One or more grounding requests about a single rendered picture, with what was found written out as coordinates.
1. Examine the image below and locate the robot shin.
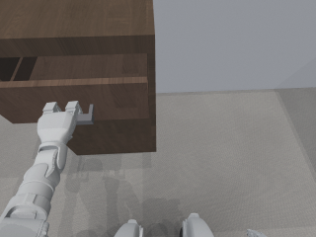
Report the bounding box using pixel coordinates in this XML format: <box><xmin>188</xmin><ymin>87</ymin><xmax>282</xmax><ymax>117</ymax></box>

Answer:
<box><xmin>187</xmin><ymin>213</ymin><xmax>199</xmax><ymax>220</ymax></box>
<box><xmin>127</xmin><ymin>219</ymin><xmax>137</xmax><ymax>224</ymax></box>

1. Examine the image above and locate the left robot upper arm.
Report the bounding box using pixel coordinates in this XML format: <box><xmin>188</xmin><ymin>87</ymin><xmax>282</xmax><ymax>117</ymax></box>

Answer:
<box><xmin>0</xmin><ymin>217</ymin><xmax>49</xmax><ymax>237</ymax></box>

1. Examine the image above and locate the handle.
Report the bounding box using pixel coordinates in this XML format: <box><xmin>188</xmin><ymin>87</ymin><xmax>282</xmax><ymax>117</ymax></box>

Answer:
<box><xmin>76</xmin><ymin>104</ymin><xmax>95</xmax><ymax>125</ymax></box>

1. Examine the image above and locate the robot left forearm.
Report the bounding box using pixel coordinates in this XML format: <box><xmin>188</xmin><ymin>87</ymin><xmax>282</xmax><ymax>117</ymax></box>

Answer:
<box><xmin>0</xmin><ymin>141</ymin><xmax>68</xmax><ymax>223</ymax></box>

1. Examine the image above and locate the left robot hand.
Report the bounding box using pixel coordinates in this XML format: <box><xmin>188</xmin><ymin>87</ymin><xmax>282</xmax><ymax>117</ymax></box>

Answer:
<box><xmin>37</xmin><ymin>101</ymin><xmax>83</xmax><ymax>145</ymax></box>

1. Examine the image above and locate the robot left shin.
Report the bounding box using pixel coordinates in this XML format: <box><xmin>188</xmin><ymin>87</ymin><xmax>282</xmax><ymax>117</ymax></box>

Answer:
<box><xmin>127</xmin><ymin>219</ymin><xmax>137</xmax><ymax>224</ymax></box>

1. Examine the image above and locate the robot right shin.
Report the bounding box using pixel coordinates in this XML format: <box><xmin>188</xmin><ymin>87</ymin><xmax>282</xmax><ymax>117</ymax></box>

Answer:
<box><xmin>187</xmin><ymin>213</ymin><xmax>199</xmax><ymax>220</ymax></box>

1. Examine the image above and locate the drawer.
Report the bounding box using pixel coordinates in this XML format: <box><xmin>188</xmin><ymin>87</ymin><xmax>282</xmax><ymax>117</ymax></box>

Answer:
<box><xmin>0</xmin><ymin>53</ymin><xmax>150</xmax><ymax>124</ymax></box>

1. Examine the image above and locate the cabinet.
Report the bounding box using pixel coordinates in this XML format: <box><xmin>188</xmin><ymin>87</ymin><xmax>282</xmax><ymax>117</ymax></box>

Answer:
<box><xmin>0</xmin><ymin>0</ymin><xmax>157</xmax><ymax>156</ymax></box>

